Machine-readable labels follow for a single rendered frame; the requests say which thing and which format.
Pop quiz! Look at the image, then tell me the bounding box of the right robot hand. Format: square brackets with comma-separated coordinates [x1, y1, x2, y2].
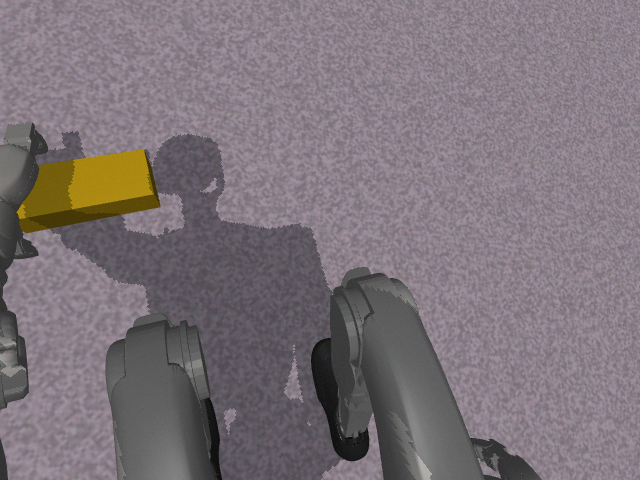
[470, 438, 542, 480]

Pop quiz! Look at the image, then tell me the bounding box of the carton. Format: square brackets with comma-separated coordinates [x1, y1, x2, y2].
[17, 149, 161, 233]

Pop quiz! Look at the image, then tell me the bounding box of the right robot foot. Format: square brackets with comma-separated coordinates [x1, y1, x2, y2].
[311, 338, 369, 461]

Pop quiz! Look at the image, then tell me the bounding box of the left robot arm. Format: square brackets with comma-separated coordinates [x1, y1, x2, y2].
[0, 201, 29, 480]

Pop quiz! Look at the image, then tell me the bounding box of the left robot hand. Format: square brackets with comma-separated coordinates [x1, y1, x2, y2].
[0, 122, 48, 259]

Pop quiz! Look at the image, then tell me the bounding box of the left robot foot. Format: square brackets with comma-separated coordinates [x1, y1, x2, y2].
[204, 398, 222, 480]

